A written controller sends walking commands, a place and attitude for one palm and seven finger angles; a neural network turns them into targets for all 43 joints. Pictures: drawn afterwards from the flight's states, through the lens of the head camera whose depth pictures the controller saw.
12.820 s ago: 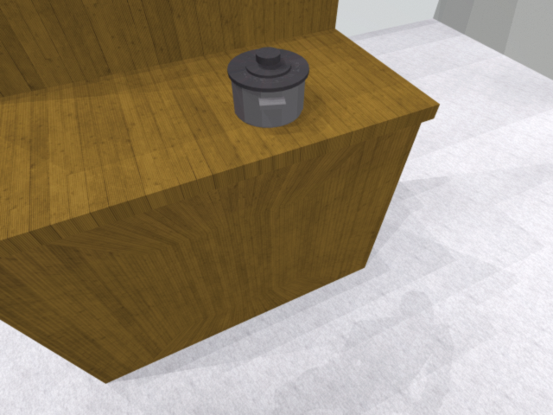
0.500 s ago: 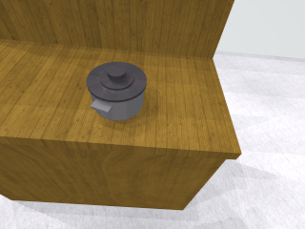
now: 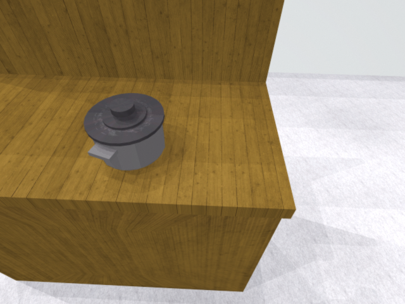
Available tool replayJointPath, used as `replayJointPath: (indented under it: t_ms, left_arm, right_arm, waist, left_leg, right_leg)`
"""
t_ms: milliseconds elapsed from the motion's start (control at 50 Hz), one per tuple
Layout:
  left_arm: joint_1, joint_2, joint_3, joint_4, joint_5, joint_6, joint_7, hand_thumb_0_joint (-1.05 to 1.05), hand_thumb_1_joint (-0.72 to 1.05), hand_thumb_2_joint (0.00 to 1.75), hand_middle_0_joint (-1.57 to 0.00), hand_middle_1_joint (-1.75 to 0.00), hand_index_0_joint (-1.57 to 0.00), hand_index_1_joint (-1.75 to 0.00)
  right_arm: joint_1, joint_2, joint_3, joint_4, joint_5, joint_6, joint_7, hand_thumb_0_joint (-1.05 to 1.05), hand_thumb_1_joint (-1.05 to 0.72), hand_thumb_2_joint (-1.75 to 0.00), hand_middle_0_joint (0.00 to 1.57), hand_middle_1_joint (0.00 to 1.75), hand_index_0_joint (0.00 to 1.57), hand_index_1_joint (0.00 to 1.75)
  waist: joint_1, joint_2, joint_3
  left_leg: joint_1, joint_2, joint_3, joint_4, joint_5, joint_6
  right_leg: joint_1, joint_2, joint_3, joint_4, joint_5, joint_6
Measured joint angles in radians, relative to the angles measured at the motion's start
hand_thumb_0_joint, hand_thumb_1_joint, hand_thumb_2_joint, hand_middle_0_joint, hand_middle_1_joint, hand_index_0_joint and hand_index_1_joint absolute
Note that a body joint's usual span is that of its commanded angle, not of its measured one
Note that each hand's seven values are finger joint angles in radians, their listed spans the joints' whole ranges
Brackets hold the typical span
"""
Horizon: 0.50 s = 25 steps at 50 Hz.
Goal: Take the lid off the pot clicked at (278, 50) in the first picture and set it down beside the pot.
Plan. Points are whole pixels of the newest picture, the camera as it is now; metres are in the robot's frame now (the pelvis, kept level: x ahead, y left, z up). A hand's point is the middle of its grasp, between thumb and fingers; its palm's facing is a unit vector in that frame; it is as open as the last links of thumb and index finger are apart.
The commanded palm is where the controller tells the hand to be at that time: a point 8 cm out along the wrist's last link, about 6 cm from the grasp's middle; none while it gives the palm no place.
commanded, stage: come to a stop and stand still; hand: left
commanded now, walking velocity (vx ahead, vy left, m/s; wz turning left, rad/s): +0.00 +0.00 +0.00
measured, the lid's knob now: (122, 107) +0.46 +0.19 +0.15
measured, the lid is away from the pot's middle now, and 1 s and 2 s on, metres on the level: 0.00 0.00 0.00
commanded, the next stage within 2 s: look again from close up in 0.24 s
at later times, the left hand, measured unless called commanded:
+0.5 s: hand out of the picture -0.03 +0.17 -0.18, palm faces +0.00 -0.98 -0.18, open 7.3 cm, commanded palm none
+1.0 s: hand out of the picture +0.01 +0.24 -0.17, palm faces -0.03 -0.97 -0.24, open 7.3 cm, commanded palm none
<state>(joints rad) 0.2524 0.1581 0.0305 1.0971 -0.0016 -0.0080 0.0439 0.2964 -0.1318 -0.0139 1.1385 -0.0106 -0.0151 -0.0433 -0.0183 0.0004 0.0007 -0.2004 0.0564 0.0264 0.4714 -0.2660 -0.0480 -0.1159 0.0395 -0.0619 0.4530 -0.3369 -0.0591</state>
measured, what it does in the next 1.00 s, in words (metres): shifts its weight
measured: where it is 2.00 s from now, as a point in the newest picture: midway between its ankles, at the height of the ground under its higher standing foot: outside the picture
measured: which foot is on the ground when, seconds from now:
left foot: down 0.00-1.00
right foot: down 0.00-1.00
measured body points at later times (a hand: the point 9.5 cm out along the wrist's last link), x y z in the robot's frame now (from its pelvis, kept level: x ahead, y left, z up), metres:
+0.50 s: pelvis -0.01 +0.02 +0.00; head +0.01 +0.01 +0.45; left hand -0.03 +0.23 -0.16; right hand +0.03 -0.22 -0.16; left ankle -0.02 +0.13 -0.73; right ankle -0.06 -0.07 -0.74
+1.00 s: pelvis -0.01 +0.06 +0.00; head +0.02 +0.05 +0.45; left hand +0.02 +0.29 -0.15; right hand -0.01 -0.17 -0.16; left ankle -0.02 +0.13 -0.74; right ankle -0.06 -0.07 -0.74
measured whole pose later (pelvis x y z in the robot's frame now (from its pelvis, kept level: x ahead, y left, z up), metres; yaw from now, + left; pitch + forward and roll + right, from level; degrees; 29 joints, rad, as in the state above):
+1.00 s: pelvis -0.01 +0.06 +0.00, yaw -2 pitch +0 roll +0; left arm 0.27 0.19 -0.01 1.02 0.01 0.02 0.05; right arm 0.28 -0.17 0.01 1.04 -0.01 -0.01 -0.02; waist 0.00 0.01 0.06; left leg -0.23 -0.04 0.07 0.51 -0.29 0.07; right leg -0.18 -0.02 0.00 0.51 -0.33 0.02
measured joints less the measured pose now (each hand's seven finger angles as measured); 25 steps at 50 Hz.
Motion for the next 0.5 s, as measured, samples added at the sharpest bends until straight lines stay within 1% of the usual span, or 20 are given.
replayJointPath:
  t_ms: [160,340,360,380,400,440,460,500]
  left_arm:
    - [0.039,-0.023,-0.008,0.023,0.004,0.001,-0.005,0.0,0.93,0.89,-0.2,-0.3,-0.2,-0.3]
    - [0.066,-0.037,-0.012,0.04,0.005,-0.001,-0.007,0.0,0.91,0.89,-0.2,-0.3,-0.2,-0.3]
    - [0.068,-0.041,-0.014,0.039,0.009,-0.01,0.003,0.0,0.91,0.89,-0.2,-0.3,-0.2,-0.3]
    - [0.075,-0.047,-0.017,0.029,0.014,-0.021,0.012,0.0,0.91,0.89,-0.2,-0.3,-0.2,-0.3]
    - [0.082,-0.053,-0.021,0.017,0.016,-0.028,0.015,0.0,0.91,0.89,-0.2,-0.3,-0.2,-0.3]
    - [0.094,-0.058,-0.029,-0.002,0.02,-0.032,0.013,0.0,0.91,0.89,-0.2,-0.3,-0.2,-0.3]
    - [0.098,-0.058,-0.032,-0.009,0.022,-0.03,0.012,0.0,0.91,0.89,-0.2,-0.3,-0.2,-0.3]
    - [0.102,-0.052,-0.037,-0.022,0.022,-0.021,0.01,0.0,0.91,0.89,-0.2,-0.3,-0.2,-0.3]
  right_arm:
    - [-0.055,-0.028,-0.005,-0.011,0.003,0.006,-0.004,0.01,-0.92,-0.9,0.2,0.3,0.2,0.3]
    - [-0.063,-0.024,-0.001,-0.006,0.004,0.009,-0.005,0.0,-0.92,-0.9,0.2,0.3,0.2,0.3]
    - [-0.064,-0.027,-0.001,-0.01,0.006,0.013,-0.002,0.0,-0.92,-0.9,0.2,0.3,0.2,0.3]
    - [-0.067,-0.032,-0.002,-0.026,0.006,0.019,0.002,0.0,-0.92,-0.9,0.2,0.3,0.2,0.3]
    - [-0.071,-0.037,-0.005,-0.045,0.006,0.024,0.006,0.0,-0.92,-0.9,0.2,0.3,0.2,0.3]
    - [-0.077,-0.043,-0.009,-0.081,0.006,0.027,0.013,0.0,-0.92,-0.9,0.2,0.3,0.2,0.3]
    - [-0.079,-0.043,-0.01,-0.096,0.007,0.024,0.016,0.0,-0.92,-0.9,0.2,0.3,0.2,0.3]
    - [-0.073,-0.042,-0.01,-0.119,0.008,0.012,0.019,0.0,-0.92,-0.9,0.2,0.3,0.2,0.3]
  waist:
    - [0.019,0.008,0.015]
    - [0.028,-0.001,0.015]
    - [0.031,0.003,0.014]
    - [0.033,0.01,0.016]
    - [0.035,0.016,0.023]
    - [0.032,0.026,0.029]
    - [0.026,0.029,0.03]
    - [0.014,0.035,0.03]
  left_leg:
    - [0.016,0.006,0.0,-0.017,0.005,-0.006]
    - [0.027,0.009,0.0,-0.026,0.009,-0.007]
    - [0.004,0.015,0.007,0.017,0.006,-0.002]
    - [-0.029,0.015,-0.001,0.087,-0.016,0.014]
    - [-0.054,0.01,-0.007,0.145,-0.042,0.028]
    - [-0.09,-0.001,-0.006,0.213,-0.088,0.042]
    - [-0.096,-0.006,-0.003,0.212,-0.094,0.045]
    - [-0.076,-0.017,0.003,0.14,-0.048,0.048]
  right_leg:
    - [0.016,0.006,0.0,-0.018,0.005,-0.006]
    - [0.03,0.01,0.001,-0.036,0.015,-0.006]
    - [0.024,0.014,0.002,-0.039,0.019,-0.002]
    - [0.014,0.018,0.006,-0.039,0.026,0.002]
    - [0.005,0.022,0.013,-0.035,0.031,0.004]
    - [-0.017,0.024,0.026,-0.023,0.034,0.001]
    - [-0.028,0.024,0.03,-0.012,0.032,0.001]
    - [-0.05,0.023,0.03,0.027,0.015,0.01]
